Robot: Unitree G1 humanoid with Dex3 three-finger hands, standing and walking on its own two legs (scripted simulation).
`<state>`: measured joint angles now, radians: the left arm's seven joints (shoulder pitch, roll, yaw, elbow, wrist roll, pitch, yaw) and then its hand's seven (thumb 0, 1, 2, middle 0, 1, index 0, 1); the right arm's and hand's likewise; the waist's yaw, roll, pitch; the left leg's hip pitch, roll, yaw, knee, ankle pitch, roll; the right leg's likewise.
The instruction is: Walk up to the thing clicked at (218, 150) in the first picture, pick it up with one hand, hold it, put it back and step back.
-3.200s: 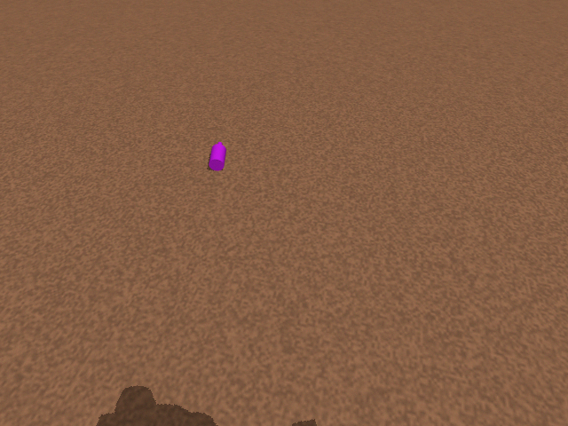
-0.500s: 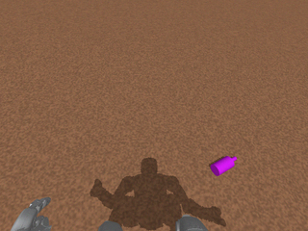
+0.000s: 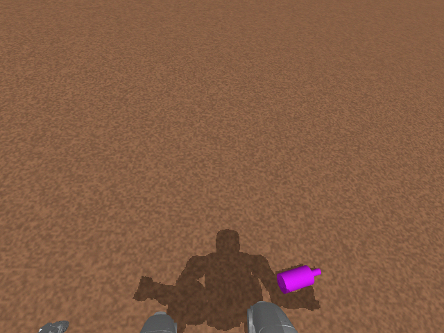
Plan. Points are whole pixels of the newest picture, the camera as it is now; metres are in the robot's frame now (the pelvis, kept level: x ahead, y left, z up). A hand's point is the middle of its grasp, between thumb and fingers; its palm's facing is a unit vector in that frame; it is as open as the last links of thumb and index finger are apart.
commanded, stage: walk up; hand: left
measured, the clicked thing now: (300, 277) +0.42 -0.41 -0.69
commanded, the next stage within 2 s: none
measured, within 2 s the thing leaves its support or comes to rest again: neither
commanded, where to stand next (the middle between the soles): +0.14 -0.66 m, yaw +15 degrees
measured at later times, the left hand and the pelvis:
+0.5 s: hand out of the picture +0.06 +0.03 -0.15, palm faces +0.09 -0.94 -0.32, open 7.4 cm; pelvis +0.04 -0.25 +0.01, yaw +10 degrees
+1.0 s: hand out of the picture +0.07 -0.22 -0.15, palm faces +0.16 -0.93 -0.32, open 7.4 cm; pelvis +0.05 -0.50 +0.00, yaw +14 degrees
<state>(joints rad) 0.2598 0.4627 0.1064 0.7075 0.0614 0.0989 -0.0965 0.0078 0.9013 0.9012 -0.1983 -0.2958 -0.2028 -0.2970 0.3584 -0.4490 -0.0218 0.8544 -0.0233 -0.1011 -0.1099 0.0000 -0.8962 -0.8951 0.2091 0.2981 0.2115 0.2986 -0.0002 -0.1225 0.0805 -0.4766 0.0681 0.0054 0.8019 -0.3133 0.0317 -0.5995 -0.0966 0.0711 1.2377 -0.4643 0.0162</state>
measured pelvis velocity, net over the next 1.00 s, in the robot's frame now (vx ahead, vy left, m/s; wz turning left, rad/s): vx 0.05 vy -0.50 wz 0.24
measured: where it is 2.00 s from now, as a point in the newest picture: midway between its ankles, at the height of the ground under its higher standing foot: outside the picture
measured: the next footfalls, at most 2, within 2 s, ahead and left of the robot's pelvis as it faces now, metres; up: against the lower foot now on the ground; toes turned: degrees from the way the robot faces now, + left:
right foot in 0.14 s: +0.09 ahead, -0.29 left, +0.00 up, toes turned +1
left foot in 0.38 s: +0.12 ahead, -0.12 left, +0.00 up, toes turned +12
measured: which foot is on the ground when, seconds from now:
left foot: down 0.00-0.14, up 0.16-0.36, down 0.38-0.76, up 0.78-0.98, down 1.00-1.00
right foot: up 0.00-0.12, down 0.14-0.40, up 0.42-0.72, down 0.74-1.00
